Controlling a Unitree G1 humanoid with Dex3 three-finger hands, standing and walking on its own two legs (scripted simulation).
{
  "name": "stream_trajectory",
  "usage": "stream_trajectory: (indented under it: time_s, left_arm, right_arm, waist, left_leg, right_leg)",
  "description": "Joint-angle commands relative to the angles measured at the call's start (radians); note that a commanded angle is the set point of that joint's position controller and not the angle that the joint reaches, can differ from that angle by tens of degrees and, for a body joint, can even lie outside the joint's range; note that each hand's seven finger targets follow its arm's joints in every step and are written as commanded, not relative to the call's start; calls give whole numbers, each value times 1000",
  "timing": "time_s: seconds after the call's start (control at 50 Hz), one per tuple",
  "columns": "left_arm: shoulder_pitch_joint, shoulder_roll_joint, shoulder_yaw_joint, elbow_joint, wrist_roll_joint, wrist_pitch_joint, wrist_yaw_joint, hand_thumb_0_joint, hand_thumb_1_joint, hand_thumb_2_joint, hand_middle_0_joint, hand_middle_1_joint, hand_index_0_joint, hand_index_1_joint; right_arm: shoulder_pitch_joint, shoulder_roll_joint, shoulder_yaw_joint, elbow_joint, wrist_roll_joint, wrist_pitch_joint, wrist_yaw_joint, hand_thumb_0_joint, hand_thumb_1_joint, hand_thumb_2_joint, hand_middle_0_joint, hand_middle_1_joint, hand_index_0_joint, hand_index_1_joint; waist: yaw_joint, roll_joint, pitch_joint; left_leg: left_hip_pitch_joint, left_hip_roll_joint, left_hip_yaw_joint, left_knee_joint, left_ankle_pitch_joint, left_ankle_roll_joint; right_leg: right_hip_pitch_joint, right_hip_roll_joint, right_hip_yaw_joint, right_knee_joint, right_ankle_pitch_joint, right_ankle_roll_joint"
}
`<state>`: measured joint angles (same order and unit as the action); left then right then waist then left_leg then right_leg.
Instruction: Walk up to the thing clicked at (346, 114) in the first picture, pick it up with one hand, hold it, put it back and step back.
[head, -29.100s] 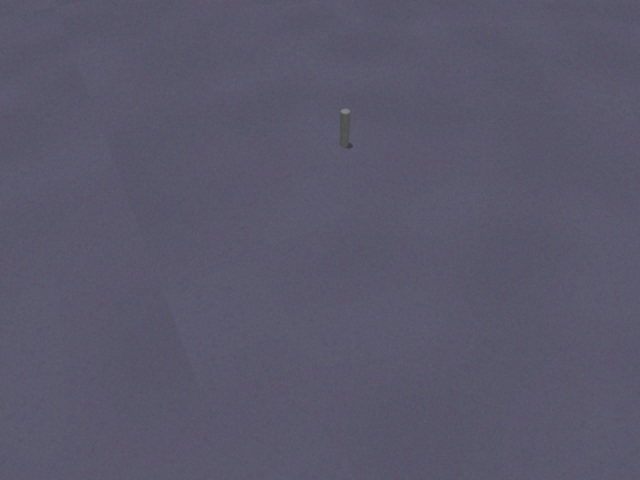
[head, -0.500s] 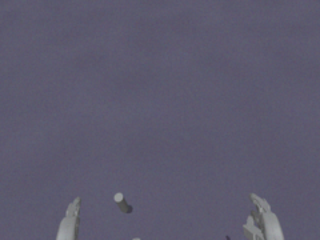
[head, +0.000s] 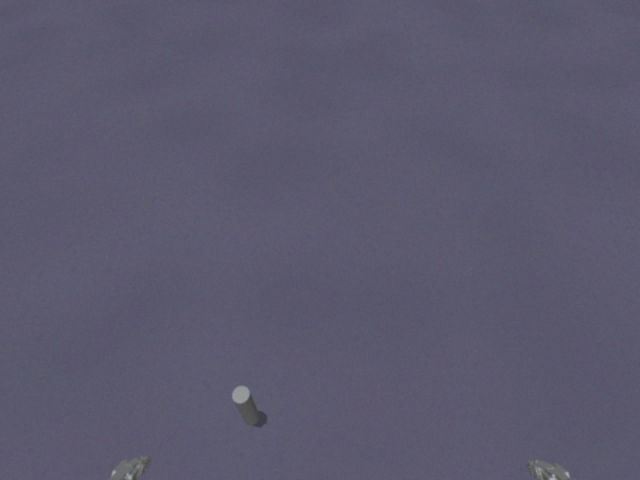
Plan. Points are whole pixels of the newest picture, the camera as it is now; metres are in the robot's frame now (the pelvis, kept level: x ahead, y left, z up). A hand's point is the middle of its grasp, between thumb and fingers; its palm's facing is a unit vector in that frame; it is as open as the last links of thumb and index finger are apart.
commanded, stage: stand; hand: left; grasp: from the side
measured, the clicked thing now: (246, 406) +0.42 +0.23 -0.65
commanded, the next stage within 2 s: step back in 1.92 s
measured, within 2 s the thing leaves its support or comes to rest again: neither
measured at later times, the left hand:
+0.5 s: hand out of the picture +0.03 +0.25 -0.13, palm faces -0.01 -0.94 -0.35, open 7.4 cm
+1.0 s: hand out of the picture +0.06 +0.25 -0.13, palm faces -0.03 -0.94 -0.34, open 7.4 cm
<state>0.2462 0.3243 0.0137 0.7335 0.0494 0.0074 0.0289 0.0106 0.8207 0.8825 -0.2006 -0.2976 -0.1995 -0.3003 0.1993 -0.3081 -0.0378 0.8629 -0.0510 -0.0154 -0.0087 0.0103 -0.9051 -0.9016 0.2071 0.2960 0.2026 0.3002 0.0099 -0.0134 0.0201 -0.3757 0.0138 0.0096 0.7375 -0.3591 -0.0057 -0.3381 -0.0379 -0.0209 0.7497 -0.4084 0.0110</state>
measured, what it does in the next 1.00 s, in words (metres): stands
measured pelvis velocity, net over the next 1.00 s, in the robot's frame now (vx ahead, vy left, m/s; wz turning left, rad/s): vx -0.01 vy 0.00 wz -0.01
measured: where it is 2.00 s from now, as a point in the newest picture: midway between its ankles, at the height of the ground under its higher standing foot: outside the picture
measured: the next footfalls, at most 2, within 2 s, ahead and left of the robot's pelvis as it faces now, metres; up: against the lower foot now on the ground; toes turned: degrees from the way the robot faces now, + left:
none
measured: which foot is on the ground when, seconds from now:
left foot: down 0.00-1.00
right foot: down 0.00-1.00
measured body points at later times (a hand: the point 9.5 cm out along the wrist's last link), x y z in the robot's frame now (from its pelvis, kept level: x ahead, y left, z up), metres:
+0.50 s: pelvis -0.01 +0.00 +0.03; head -0.02 +0.00 +0.48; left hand +0.03 +0.30 -0.10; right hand +0.05 -0.28 -0.11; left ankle +0.02 +0.13 -0.71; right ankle -0.01 -0.13 -0.71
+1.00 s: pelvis -0.01 +0.00 +0.03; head -0.01 +0.00 +0.48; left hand +0.06 +0.30 -0.10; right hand +0.05 -0.29 -0.11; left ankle +0.02 +0.13 -0.71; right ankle -0.01 -0.13 -0.71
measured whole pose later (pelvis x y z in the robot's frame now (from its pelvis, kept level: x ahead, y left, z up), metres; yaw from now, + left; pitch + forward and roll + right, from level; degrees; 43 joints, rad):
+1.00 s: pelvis -0.01 +0.00 +0.03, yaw +0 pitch -4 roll +0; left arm 0.12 0.32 0.00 1.15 0.02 -0.01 0.01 0.01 0.91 0.90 -0.20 -0.30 -0.20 -0.30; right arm 0.13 -0.33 -0.01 1.16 -0.02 -0.01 0.00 0.01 -0.91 -0.90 0.21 0.30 0.20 0.30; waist 0.00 0.01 0.05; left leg -0.13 0.01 0.02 0.34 -0.15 -0.01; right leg -0.10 -0.03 -0.02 0.35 -0.19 0.02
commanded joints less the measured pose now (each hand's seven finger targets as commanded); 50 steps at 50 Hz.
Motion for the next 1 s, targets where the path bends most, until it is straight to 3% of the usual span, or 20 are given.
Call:
stream_trajectory:
  time_s: [0.0,0.06,0.12,0.16,0.22,0.26,0.34,0.4,0.52,0.58,0.62,0.68,0.86,0.94,0.98]
  left_arm:
    - [-61,156,53,-18,-14,-47,8,0,900,900,-200,-300,-200,-301]
    - [-51,160,47,54,-17,-42,8,0,900,900,-200,-300,-200,-301]
    - [-55,172,44,113,-22,-42,6,0,900,900,-200,-300,-200,-301]
    - [-62,177,41,151,-24,-41,6,0,900,900,-200,-300,-200,-301]
    - [-81,185,36,195,-25,-38,5,0,900,900,-200,-300,-200,-301]
    - [-85,183,33,224,-26,-35,2,0,900,900,-200,-300,-200,-301]
    - [-87,188,29,271,-23,-37,-1,0,900,900,-200,-300,-200,-301]
    - [-99,196,29,292,-24,-42,0,0,900,900,-200,-300,-200,-301]
    - [-110,201,25,328,-24,-40,0,0,900,900,-200,-300,-200,-301]
    - [-122,206,26,336,-28,-43,-1,0,900,900,-200,-300,-200,-301]
    - [-119,204,26,342,-29,-47,-1,0,900,900,-200,-300,-200,-301]
    - [-133,207,26,350,-31,-46,0,0,900,900,-200,-300,-200,-301]
    - [-144,208,24,369,-33,-38,-6,0,900,900,-200,-300,-200,-301]
    - [-151,206,23,370,-32,-38,-7,0,900,900,-200,-300,-200,-301]
    - [-154,206,23,368,-32,-40,-6,0,900,900,-200,-300,-200,-301]
  right_arm:
    - [-65,-155,-41,-40,1,-30,-8,0,-900,-900,200,300,200,300]
    - [-64,-168,-38,5,6,-23,-10,0,-900,-900,200,300,200,300]
    - [-63,-182,-33,48,12,-23,-12,0,-900,-900,200,300,200,300]
    - [-65,-186,-30,77,16,-20,-12,0,-900,-900,200,300,200,300]
    - [-70,-191,-26,114,20,-16,-12,0,-900,-900,200,300,200,300]
    - [-70,-202,-26,135,20,-13,-12,0,-900,-900,200,300,200,300]
    - [-85,-198,-24,163,24,-9,-9,0,-900,-900,200,300,200,300]
    - [-84,-192,-21,182,26,-9,-6,0,-900,-900,200,300,200,300]
    - [-93,-194,-21,208,27,-1,-3,0,-900,-900,200,300,200,300]
    - [-85,-187,-17,220,28,-1,-1,0,-900,-900,200,300,200,300]
    - [-95,-190,-15,222,29,-4,-2,0,-900,-900,200,300,200,300]
    - [-95,-196,-11,229,30,-5,-4,0,-900,-900,200,300,200,300]
    - [-99,-211,-5,246,33,-9,-6,0,-900,-900,200,300,200,300]
    - [-107,-222,-6,246,34,-10,-7,0,-900,-900,200,300,200,300]
    - [-117,-224,-7,244,34,-12,-7,0,-900,-900,200,300,200,300]
  waist:
    - [8,40,-64]
    - [10,46,-31]
    - [7,37,-31]
    - [4,29,-25]
    - [0,17,0]
    - [-1,43,21]
    - [1,26,48]
    - [-4,13,18]
    - [-5,-5,37]
    - [-8,-5,30]
    - [-3,15,-6]
    - [-4,21,-7]
    - [-8,30,9]
    - [-6,20,-6]
    - [-5,12,-24]
  left_leg:
    - [100,65,-110,-206,213,64]
    - [91,80,-131,-283,145,58]
    - [159,80,-121,-310,226,48]
    - [171,83,-121,-335,218,41]
    - [190,85,-121,-377,196,34]
    - [164,87,-129,-422,113,30]
    - [169,84,-126,-444,93,24]
    - [214,87,-117,-434,149,26]
    - [224,82,-107,-437,127,21]
    - [232,83,-100,-432,163,23]
    - [246,91,-101,-432,207,25]
    - [242,95,-97,-440,230,24]
    - [232,99,-100,-478,203,16]
    - [244,103,-97,-476,233,20]
    - [270,107,-93,-461,295,21]
  right_leg:
    - [49,-53,78,-189,234,-53]
    - [89,-49,70,-244,188,-48]
    - [114,-62,83,-286,243,-46]
    - [139,-67,83,-320,238,-42]
    - [145,-70,85,-360,208,-40]
    - [161,-63,78,-376,177,-34]
    - [157,-67,81,-418,138,-29]
    - [162,-82,90,-437,173,-28]
    - [136,-82,96,-484,88,-24]
    - [151,-91,110,-492,114,-26]
    - [188,-93,102,-478,202,-25]
    - [204,-92,99,-475,240,-23]
    - [207,-85,90,-469,229,-22]
    - [220,-90,88,-471,259,-21]
    - [222,-93,88,-469,300,-19]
